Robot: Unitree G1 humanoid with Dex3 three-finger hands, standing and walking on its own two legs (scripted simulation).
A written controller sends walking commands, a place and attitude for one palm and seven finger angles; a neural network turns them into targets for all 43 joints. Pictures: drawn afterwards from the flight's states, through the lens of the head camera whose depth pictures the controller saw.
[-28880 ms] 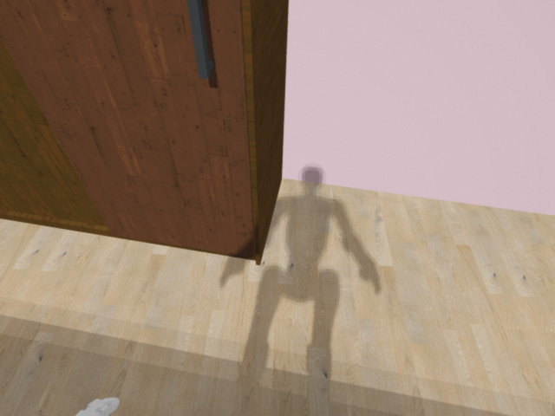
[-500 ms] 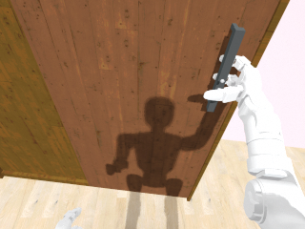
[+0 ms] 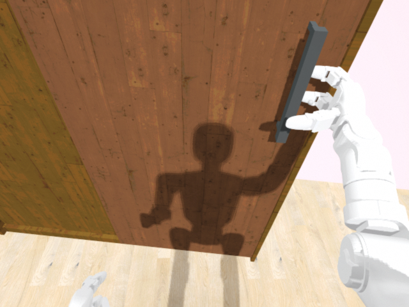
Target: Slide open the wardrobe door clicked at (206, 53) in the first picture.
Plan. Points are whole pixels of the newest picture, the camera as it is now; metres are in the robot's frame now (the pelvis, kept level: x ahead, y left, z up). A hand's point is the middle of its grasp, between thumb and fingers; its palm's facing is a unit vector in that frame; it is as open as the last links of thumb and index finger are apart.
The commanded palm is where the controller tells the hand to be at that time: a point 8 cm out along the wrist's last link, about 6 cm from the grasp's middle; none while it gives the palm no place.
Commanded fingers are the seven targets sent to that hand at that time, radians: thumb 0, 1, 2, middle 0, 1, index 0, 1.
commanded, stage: move the hooked fingers beside the handle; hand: right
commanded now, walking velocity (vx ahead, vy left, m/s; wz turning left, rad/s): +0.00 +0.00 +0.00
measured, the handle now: (294, 88) +0.50 -0.13 +0.21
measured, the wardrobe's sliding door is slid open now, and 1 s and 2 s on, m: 0.00 0.00 0.00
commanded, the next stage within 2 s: feel for the door with the fingertips in 1.52 s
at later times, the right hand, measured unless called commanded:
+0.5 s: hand (323, 106) +0.43 -0.17 +0.22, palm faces +0.07 +1.00 +0.00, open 14.0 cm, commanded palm +0.41 -0.22 +0.22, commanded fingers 0.00 0.50 -0.30 0.30 1.20 0.30 1.20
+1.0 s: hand (320, 101) +0.44 -0.17 +0.23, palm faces +0.05 +1.00 +0.01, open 14.0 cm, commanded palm +0.42 -0.22 +0.22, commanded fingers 0.00 0.50 -0.30 0.30 1.20 0.30 1.20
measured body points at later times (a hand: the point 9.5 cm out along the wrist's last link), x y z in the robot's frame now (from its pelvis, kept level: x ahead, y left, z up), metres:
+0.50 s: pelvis +0.00 -0.01 +0.00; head -0.02 +0.00 +0.45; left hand +0.12 +0.25 -0.10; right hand +0.42 -0.23 +0.22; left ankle -0.03 +0.11 -0.74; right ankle +0.03 -0.14 -0.74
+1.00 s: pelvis +0.00 +0.00 +0.00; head -0.02 +0.00 +0.45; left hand +0.10 +0.26 -0.11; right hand +0.43 -0.22 +0.23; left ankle -0.03 +0.11 -0.74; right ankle +0.03 -0.14 -0.74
